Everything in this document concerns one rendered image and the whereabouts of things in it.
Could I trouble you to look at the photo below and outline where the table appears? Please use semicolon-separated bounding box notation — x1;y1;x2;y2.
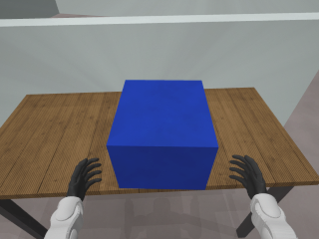
0;87;319;239

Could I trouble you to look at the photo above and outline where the robot left forearm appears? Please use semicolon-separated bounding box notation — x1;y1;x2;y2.
44;196;85;239

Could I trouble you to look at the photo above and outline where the robot right hand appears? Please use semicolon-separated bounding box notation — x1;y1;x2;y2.
229;154;268;200

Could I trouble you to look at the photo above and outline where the robot right forearm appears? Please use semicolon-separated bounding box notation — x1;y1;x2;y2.
250;193;298;239

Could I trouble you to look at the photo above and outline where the robot left hand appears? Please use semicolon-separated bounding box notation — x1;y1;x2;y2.
66;157;102;202

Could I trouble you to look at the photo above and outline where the carton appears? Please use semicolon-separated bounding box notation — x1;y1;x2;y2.
106;80;219;190

